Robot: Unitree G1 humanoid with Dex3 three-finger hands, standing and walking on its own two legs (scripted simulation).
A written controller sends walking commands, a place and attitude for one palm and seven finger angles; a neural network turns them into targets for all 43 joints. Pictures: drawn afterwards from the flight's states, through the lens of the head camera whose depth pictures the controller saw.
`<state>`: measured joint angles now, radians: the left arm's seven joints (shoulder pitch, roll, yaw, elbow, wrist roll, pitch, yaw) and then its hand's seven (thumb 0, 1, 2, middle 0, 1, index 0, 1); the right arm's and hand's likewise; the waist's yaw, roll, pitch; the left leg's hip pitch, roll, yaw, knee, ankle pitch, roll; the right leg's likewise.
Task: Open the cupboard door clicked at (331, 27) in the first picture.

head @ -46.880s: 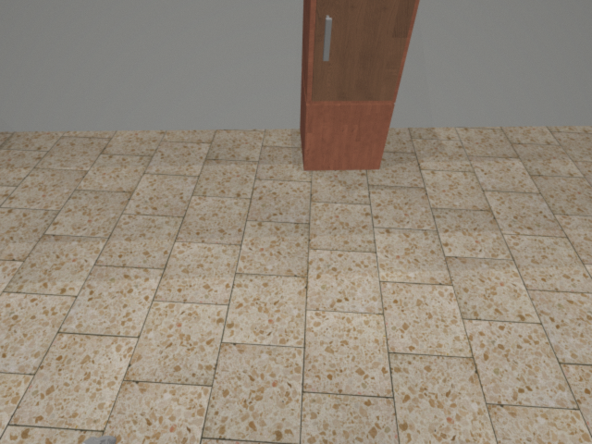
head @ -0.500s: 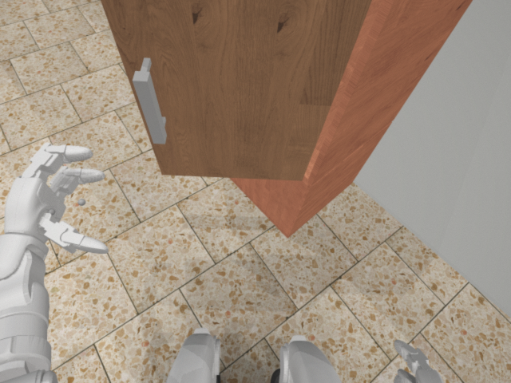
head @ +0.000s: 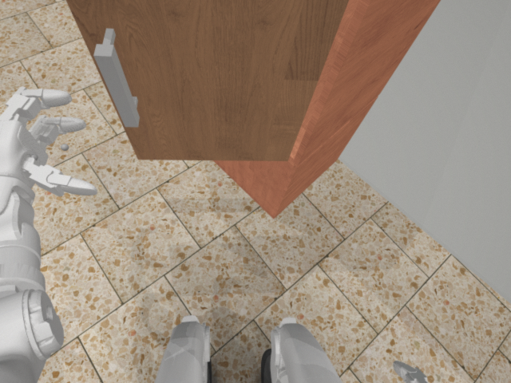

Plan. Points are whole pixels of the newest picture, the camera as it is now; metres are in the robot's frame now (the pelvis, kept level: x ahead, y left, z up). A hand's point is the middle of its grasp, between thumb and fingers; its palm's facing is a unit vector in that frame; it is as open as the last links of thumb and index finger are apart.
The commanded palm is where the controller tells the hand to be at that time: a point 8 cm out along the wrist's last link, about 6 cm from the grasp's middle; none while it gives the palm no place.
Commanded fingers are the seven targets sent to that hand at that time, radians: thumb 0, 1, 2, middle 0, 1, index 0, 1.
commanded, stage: move the hooked fingers beside the handle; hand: left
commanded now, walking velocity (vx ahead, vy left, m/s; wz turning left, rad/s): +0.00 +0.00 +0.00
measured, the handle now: (121, 81) +0.57 +0.22 +0.05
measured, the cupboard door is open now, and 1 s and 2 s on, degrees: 48 48 48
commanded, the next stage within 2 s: slide the fingers in behind the handle in 1.26 s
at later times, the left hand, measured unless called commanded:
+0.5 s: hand (78, 108) +0.52 +0.27 +0.04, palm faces +0.04 -1.00 -0.01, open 14.0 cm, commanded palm +0.51 +0.30 +0.04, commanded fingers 0.00 -0.50 0.30 -0.30 -1.20 -0.30 -1.20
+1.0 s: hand (80, 113) +0.50 +0.27 +0.04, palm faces +0.04 -1.00 -0.01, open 14.0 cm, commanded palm +0.49 +0.30 +0.04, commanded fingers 0.00 -0.50 0.30 -0.30 -1.20 -0.30 -1.20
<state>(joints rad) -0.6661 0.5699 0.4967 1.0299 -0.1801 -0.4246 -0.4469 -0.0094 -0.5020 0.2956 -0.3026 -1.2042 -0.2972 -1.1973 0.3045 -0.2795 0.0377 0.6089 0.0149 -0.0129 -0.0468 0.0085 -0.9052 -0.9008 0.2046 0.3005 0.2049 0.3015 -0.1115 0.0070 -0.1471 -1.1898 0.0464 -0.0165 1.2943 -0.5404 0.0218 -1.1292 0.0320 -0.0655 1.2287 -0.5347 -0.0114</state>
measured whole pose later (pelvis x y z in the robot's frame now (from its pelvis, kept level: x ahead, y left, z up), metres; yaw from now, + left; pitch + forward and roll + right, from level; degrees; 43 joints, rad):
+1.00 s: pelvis +0.00 +0.01 +0.00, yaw -1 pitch +28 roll -6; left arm -0.85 0.64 0.49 1.14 -0.10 -0.38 -0.38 -0.01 -0.50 0.30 -0.30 -1.20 -0.30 -1.20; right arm 0.33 -0.27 0.06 0.60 -0.01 0.07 -0.02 0.00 -0.91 -0.90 0.20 0.30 0.21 0.30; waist -0.17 0.02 -0.14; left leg -1.24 0.05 -0.03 1.30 -0.54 0.03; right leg -1.17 0.04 -0.08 1.20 -0.52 0.00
